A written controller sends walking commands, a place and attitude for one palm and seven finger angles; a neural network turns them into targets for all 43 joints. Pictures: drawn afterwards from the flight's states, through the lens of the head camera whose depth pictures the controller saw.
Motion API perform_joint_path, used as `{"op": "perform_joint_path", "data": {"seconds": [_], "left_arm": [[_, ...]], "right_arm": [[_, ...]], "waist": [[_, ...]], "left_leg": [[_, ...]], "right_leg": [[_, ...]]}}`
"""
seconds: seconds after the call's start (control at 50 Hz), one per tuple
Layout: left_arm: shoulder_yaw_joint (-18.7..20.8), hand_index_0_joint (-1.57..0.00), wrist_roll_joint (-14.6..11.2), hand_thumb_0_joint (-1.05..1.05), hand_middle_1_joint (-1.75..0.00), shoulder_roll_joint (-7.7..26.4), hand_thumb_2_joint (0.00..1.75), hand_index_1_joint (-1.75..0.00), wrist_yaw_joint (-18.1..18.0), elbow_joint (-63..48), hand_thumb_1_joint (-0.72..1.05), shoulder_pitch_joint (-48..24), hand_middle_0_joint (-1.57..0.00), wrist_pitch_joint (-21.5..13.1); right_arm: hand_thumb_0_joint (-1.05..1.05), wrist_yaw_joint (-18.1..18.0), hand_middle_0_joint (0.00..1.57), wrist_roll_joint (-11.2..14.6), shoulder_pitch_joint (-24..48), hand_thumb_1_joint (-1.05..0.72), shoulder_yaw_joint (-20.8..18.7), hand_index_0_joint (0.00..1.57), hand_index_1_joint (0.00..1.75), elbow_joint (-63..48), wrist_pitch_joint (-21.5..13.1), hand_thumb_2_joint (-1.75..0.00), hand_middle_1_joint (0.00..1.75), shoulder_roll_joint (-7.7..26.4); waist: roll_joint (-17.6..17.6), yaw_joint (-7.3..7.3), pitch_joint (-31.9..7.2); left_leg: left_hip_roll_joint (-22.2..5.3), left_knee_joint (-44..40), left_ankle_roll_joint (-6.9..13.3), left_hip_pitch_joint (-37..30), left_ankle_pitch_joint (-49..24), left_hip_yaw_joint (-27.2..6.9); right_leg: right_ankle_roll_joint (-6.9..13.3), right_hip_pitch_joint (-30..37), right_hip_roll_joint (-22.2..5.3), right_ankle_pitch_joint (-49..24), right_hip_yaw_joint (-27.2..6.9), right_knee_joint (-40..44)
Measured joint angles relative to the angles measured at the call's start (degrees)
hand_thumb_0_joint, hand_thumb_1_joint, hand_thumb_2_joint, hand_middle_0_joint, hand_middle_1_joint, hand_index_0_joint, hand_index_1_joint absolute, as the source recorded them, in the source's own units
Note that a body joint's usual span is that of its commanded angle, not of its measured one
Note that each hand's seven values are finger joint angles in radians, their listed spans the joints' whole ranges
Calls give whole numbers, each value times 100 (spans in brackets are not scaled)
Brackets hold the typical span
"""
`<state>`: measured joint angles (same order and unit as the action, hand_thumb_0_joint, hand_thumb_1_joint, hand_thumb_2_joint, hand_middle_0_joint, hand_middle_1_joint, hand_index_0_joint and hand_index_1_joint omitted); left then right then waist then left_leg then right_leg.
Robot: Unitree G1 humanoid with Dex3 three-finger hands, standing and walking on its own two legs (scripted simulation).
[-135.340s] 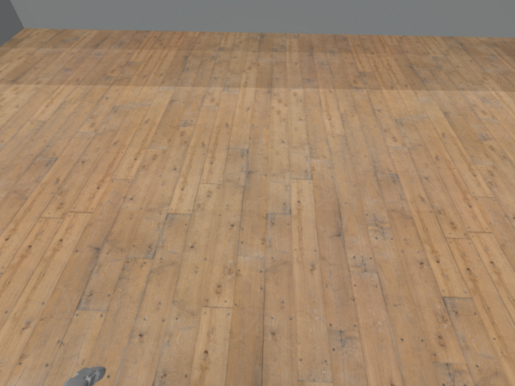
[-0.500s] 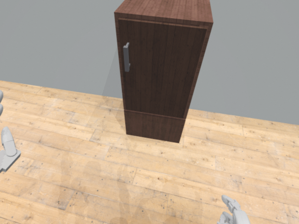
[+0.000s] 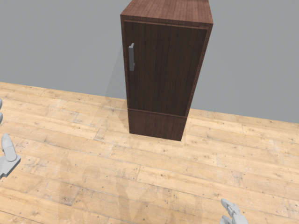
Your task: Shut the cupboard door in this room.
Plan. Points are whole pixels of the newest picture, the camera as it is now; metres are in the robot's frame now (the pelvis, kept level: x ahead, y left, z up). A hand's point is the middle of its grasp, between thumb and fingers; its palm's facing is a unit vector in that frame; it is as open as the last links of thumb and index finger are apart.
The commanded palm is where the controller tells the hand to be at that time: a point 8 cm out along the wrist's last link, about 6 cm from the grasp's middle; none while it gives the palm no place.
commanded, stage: stop stepping back and stand still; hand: left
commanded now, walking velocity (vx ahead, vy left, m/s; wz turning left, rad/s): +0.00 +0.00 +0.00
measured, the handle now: (132, 57) +0.91 +0.15 -0.02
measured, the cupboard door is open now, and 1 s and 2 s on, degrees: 0 0 0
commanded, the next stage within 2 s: let the arm hang, fingers relaxed in 0.24 s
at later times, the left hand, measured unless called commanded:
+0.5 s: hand (64, 206) +0.18 +0.24 -0.05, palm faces +0.06 -0.90 -0.44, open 7.4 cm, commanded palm none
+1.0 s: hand out of the picture -0.06 +0.19 -0.17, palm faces +0.03 -0.97 -0.23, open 7.3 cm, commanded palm none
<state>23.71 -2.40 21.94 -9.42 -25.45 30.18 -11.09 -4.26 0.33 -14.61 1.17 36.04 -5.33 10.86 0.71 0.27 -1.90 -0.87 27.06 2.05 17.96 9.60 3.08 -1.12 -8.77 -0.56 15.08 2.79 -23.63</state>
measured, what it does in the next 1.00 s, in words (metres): stands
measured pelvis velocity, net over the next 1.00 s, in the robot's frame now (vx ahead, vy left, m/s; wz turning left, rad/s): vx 0.00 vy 0.00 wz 0.01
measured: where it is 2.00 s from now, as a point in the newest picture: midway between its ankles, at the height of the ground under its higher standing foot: outside the picture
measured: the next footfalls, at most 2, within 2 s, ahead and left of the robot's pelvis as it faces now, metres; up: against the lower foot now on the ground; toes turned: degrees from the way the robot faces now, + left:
none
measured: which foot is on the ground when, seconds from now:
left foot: down 0.00-1.00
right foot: down 0.00-1.00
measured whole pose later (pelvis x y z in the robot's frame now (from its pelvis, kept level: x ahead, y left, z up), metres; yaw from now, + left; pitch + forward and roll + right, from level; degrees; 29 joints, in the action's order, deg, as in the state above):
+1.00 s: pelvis +0.00 +0.00 +0.00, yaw +1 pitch -2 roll -1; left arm 0.1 1.1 11.2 -1.5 64.5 21.7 1.3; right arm -1.2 -0.9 -15.7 0.3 62.7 1.4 9.4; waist 1.3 0.3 2.5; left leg 0.4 25.5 2.4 15.2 8.6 2.9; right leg -1.2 -6.8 -1.8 15.6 3.1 -24.4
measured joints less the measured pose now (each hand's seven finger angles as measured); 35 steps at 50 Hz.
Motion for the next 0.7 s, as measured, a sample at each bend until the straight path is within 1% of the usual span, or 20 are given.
{"op": "perform_joint_path", "data": {"seconds": [0.06, 0.14, 0.34, 0.36, 0.38, 0.42, 0.44, 0.48, 0.5, 0.54, 0.58, 0.64, 0.66, 0.7], "left_arm": [[-84, -21, 33, 1, -30, -84, 90, -30, 1, 137, 89, -56, -21, 32], [-173, -21, 55, 1, -30, -116, 90, -30, 25, 186, 89, -45, -21, 79], [-118, -22, 27, 1, -30, 1, 90, -30, 20, -3, 89, 61, -22, 45], [-223, -21, 123, 1, -30, 46, 90, -30, 101, 277, 89, -77, -21, -36], [-450, -21, 220, 1, -30, 84, 90, -30, 249, 786, 89, -337, -21, 29], [-1001, -21, 319, 0, -30, 35, 90, -30, 532, 2059, 90, -846, -21, 490], [-1260, -21, 353, 0, -30, -38, 90, -30, 642, 2745, 90, -1040, -20, 722], [-1716, -20, 407, 0, -30, -226, 90, -30, 807, 4029, 90, -1302, -20, 1086], [-1905, -20, 424, 0, -30, -331, 90, -30, 865, 4576, 90, -1366, -20, 1210], [-2197, -20, 439, 1, -30, -555, 90, -30, 938, 5472, 91, -1400, -20, 1354], [-2392, -20, 431, 1, -30, -774, 90, -30, 957, 6165, 91, -1365, -20, 1426], [-2541, -20, 393, 1, -30, -1057, 90, -30, 930, 6998, 91, -1259, -20, 1463], [-2445, -21, 378, 1, -30, -1070, 90, -30, 839, 7219, 94, -1239, -21, 1454], [-2405, -21, 367, 0, -30, -992, 90, -30, 831, 7592, 97, -1190, -21, 1425]], "right_arm": [[1, 10, 20, -3, -5, -90, 9, 20, 30, 24, -27, -90, 30, -23], [1, 19, 20, -21, 11, -90, 9, 20, 30, 51, -44, -90, 30, -47], [1, -3, 20, -29, 76, -90, -61, 20, 30, 61, -56, -90, 30, 58], [1, 103, 20, -31, 112, -90, -92, 20, 30, 187, -183, -90, 30, 136], [1, 233, 20, -36, 194, -90, -124, 20, 30, 372, -226, -90, 30, 265], [1, 403, 20, -55, 418, -90, -157, 20, 30, 700, -80, -90, 30, 542], [1, 446, 20, -70, 530, -90, -168, 20, 30, 831, 12, -90, 30, 652], [1, 486, 20, -96, 698, -90, -176, 20, 30, 1018, 174, -90, 30, 777], [1, 493, 20, -107, 736, -90, -174, 20, 30, 1080, 238, -90, 30, 791], [1, 505, 20, -133, 714, -90, -156, 20, 30, 1173, 345, -90, 30, 747], [1, 512, 20, -159, 590, -90, -122, 20, 30, 1280, 449, -90, 30, 641], [1, 506, 20, -182, 344, -90, -58, 20, 30, 1551, 586, -90, 30, 443], [1, 494, 20, -182, 252, -90, -43, 20, 30, 1659, 620, -90, 30, 364], [1, 473, 20, -175, 92, -90, -13, 20, 30, 1876, 680, -90, 30, 232]], "waist": [[58, -10, -3], [85, -41, 13], [39, -49, 22], [79, -28, -17], [153, 22, -46], [338, 84, -73], [420, 73, -81], [497, -2, -34], [477, -50, 8], [327, -133, 111], [87, -183, 225], [-256, -185, 376], [-339, -161, 414], [-437, -101, 486]], "left_leg": [[1, -64, -8, 8, -72, -11], [-20, -87, -29, 32, -119, -45], [-70, -21, -69, 32, -46, -80], [-63, 51, -66, 117, -25, -97], [-45, 158, -56, 205, 8, -112], [-12, 353, -26, 320, 88, -96], [4, 440, -7, 369, 129, -74], [34, 553, 21, 408, 188, -27], [47, 578, 24, 406, 202, -6], [73, 586, 14, 377, 208, 23], [94, 572, -9, 331, 201, 17], [89, 516, -44, 250, 181, -42], [74, 489, -56, 232, 168, -77], [43, 414, -77, 191, 128, -141]], "right_leg": [[6, -21, 2, -52, 11, 29], [30, -29, 31, -95, 40, 67], [70, 25, 87, -63, 62, 108], [70, -52, 80, -32, 82, 30], [63, -141, 59, 26, 100, -102], [38, -293, 11, 155, 88, -379], [27, -372, -14, 221, 68, -521], [10, -472, -59, 330, 24, -746], [2, -500, -78, 368, 3, -826], [22, -529, -110, 436, -23, -951], [48, -513, -132, 486, -15, -1020], [66, -410, -117, 484, 42, -958], [74, -364, -94, 456, 76, -890], [97, -262, -48, 377, 137, -718]]}}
